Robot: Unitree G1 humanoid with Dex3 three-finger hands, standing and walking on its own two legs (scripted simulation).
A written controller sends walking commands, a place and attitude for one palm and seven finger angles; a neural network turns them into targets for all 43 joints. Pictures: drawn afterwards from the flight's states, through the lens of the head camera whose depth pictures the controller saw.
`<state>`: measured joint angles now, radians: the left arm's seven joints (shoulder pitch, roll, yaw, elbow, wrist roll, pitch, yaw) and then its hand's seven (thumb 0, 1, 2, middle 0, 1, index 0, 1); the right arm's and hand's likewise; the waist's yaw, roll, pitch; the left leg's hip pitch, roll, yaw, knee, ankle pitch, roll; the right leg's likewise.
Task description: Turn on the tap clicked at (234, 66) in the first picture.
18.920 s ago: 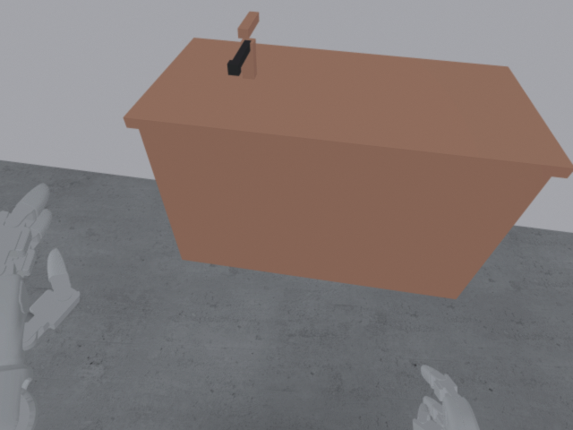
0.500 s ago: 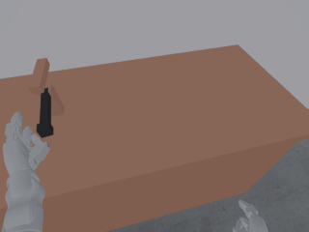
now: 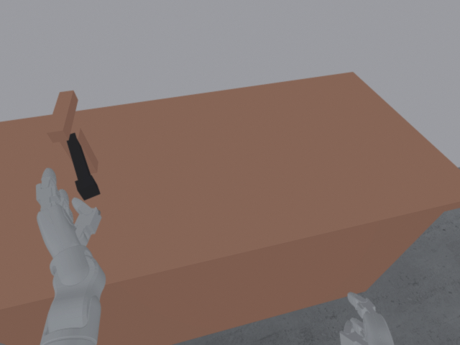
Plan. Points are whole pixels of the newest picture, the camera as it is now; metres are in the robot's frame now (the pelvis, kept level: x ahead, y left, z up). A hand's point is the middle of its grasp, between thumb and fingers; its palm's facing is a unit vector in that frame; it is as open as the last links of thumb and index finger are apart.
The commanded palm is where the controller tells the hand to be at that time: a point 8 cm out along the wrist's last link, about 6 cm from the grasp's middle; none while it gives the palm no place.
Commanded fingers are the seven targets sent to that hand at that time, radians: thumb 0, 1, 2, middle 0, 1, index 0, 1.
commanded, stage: push the lever round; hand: left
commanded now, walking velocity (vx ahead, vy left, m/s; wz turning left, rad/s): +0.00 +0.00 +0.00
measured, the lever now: (87, 187) +0.34 +0.29 +0.10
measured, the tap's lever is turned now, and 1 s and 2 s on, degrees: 17 33 60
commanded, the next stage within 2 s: lift the hand up off the lever in 1.72 s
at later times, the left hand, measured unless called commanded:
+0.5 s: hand (127, 201) +0.32 +0.21 +0.09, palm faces +0.70 -0.71 -0.06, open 7.8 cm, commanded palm +0.27 +0.24 +0.09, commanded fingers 0.00 0.90 0.90 -0.15 -0.15 -0.15 -0.15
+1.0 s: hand (145, 183) +0.36 +0.19 +0.10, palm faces +0.77 -0.64 -0.07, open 8.0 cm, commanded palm +0.31 +0.21 +0.09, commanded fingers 0.00 0.90 0.90 -0.15 -0.15 -0.15 -0.15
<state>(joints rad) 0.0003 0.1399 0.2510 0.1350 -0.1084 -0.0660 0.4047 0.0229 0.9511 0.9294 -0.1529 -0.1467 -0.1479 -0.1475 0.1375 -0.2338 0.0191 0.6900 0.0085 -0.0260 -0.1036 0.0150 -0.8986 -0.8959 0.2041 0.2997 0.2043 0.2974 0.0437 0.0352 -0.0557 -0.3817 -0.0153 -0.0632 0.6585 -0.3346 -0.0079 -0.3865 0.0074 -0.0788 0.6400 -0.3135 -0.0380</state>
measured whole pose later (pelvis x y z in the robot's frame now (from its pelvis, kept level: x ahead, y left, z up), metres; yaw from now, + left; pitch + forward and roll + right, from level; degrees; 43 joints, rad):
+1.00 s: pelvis +0.01 -0.01 +0.00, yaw +1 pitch +3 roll -1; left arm -0.28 -0.05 0.11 0.32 0.04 0.04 0.81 0.02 0.89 0.90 -0.15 -0.15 -0.11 -0.15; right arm 0.06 -0.19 -0.01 0.76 -0.04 0.08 -0.06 0.01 -0.90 -0.90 0.20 0.30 0.20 0.30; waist 0.05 0.04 -0.06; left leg -0.35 -0.01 -0.08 0.62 -0.32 -0.02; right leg -0.35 0.01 -0.09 0.59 -0.30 -0.05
